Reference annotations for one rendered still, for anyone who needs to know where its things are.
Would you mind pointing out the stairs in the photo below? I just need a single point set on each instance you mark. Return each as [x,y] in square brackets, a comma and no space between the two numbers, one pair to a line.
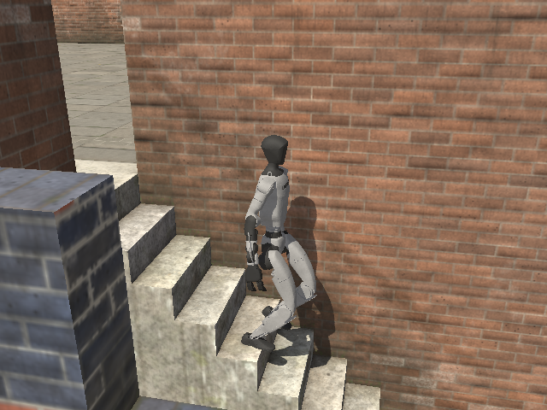
[188,318]

